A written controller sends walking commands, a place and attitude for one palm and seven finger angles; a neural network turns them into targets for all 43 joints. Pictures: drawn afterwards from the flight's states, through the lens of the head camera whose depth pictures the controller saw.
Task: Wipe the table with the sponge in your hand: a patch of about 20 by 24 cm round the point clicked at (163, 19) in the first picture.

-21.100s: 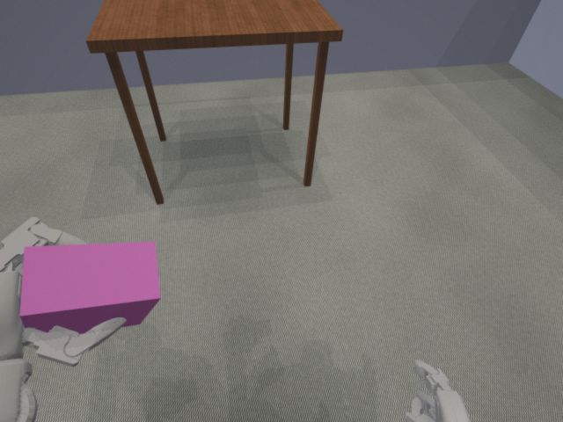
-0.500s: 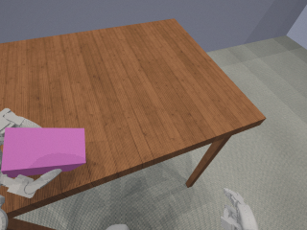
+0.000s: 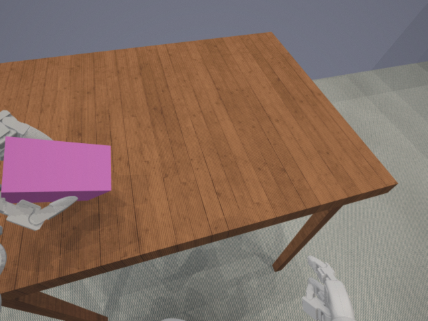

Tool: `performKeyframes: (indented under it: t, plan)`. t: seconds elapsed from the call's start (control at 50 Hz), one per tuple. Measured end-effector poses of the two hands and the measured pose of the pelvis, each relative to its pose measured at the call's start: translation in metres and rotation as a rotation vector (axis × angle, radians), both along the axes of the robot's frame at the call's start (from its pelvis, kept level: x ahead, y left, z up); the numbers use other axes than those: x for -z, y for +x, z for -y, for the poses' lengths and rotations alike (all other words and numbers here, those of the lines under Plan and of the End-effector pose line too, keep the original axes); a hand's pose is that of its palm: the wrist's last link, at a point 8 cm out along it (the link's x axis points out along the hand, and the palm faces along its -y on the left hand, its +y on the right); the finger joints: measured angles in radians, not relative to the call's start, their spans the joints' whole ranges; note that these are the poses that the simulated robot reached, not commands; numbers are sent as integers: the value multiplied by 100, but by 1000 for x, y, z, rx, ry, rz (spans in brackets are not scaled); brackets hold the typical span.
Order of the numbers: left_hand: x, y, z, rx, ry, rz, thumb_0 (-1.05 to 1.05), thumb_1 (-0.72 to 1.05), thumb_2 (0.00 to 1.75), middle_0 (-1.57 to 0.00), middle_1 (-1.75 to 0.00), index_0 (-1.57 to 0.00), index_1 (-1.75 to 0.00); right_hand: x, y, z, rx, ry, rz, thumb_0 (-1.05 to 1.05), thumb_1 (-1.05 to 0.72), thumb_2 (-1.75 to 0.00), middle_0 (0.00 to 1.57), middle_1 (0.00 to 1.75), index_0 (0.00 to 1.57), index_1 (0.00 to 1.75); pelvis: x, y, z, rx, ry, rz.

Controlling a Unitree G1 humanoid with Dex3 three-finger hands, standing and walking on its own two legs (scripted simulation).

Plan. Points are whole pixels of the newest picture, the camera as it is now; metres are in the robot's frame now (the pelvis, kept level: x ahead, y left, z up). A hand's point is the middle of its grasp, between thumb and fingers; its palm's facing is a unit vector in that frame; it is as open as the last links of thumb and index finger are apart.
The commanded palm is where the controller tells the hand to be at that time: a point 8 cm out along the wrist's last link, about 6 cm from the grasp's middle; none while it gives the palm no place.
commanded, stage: come to a stop and stand still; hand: left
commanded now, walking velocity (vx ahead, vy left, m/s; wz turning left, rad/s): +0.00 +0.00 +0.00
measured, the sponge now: (69, 175) +0.26 +0.26 +0.16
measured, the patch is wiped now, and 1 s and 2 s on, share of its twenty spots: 0.00 0.00 0.00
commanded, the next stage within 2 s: look again from close up in 0.82 s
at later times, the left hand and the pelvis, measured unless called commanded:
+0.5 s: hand (29, 192) +0.22 +0.29 +0.17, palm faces +0.41 -0.85 -0.32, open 10.2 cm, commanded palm +0.16 +0.32 +0.18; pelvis +0.00 +0.04 +0.00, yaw -1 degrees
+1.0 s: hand (40, 187) +0.23 +0.29 +0.16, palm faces +0.37 -0.86 -0.36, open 10.2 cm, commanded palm +0.17 +0.32 +0.18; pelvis +0.01 +0.04 +0.00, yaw -1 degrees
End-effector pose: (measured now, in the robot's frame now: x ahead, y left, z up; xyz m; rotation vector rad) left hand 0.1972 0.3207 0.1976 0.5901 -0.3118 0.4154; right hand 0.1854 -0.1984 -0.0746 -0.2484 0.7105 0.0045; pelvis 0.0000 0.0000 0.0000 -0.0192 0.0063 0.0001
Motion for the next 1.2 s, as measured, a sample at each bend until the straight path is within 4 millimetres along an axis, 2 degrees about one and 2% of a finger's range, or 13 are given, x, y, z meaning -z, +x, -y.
performKeyframes:
  t: [0.02, 0.06, 0.18, 0.22, 0.3, 0.4, 0.48, 0.56, 0.68, 0.86, 1.02, 1.2]
  plan:
    - [-1, 2, -6, -16, -21, 26, -2, -51, 103, -70, -134, -73, -133, 1, -5, 1, -2, 6, -4, 1, -91, -90, 20, 30, 20, 30, 0, -3, -1, 7, 4, 3]
    - [2, 1, -6, -16, -70, 43, -2, -51, 103, -70, -134, -73, -133, 0, -14, 3, 13, 18, 6, 1, -91, -90, 20, 30, 20, 30, 0, -6, -7, 20, 9, 10]
    - [30, -14, 28, 155, -146, -63, -2, -51, 103, -70, -134, -73, -133, -5, -42, 12, 108, -5, 25, 1, -91, -90, 20, 30, 20, 30, 2, -8, -22, 30, 7, 21]
    - [38, -19, 27, 175, -150, -89, -2, -51, 103, -70, -133, -73, -133, -7, -50, 13, 125, -28, 15, 1, -91, -90, 20, 30, 20, 30, 2, -9, -24, 26, 4, 23]
    - [38, -23, 6, 128, -130, -68, -2, -51, 103, -70, -133, -73, -133, -9, -57, 10, 123, -62, -4, 1, -91, -90, 20, 30, 20, 30, 2, -10, -27, 12, 0, 30]
    - [25, -24, -12, 66, -131, 26, -2, -51, 103, -70, -133, -73, -133, -10, -50, -2, 84, -56, 13, 1, -91, -90, 20, 30, 20, 30, 2, -8, -34, 10, -1, 40]
    - [22, -20, -10, 78, -151, 55, -2, -51, 103, -70, -133, -73, -133, -12, -36, -16, 56, -29, 42, 1, -91, -90, 20, 30, 20, 30, 1, -3, -39, 15, -4, 41]
    - [28, -12, -7, 99, -162, 24, -2, -51, 103, -70, -133, -73, -133, -15, -21, -29, 41, -3, 70, 1, -91, -90, 20, 30, 20, 30, 1, 1, -42, 18, -6, 37]
    - [30, -3, -9, 113, -155, -15, -2, -51, 103, -70, -133, -73, -133, -19, -5, -38, 31, 9, 90, 1, -90, -90, 20, 30, 20, 30, 0, 6, -44, 20, -6, 34]
    - [23, -2, -10, 110, -141, -12, -2, -51, 103, -70, -133, -73, -133, -18, 1, -30, 41, -12, 61, 1, -90, -90, 20, 30, 20, 30, -1, 12, -44, 16, -6, 31]
    - [29, -4, -6, 91, -160, -43, -2, -51, 103, -70, -133, -73, -133, -16, -4, -18, 69, -28, 42, 1, -91, -90, 20, 30, 20, 30, -2, 11, -41, 12, -7, 31]
    - [26, -7, 0, 92, -154, -44, -2, -51, 103, -70, -133, -73, -133, -14, -10, -12, 84, -27, 32, 1, -91, -90, 20, 30, 20, 30, -2, 10, -35, 7, -7, 31]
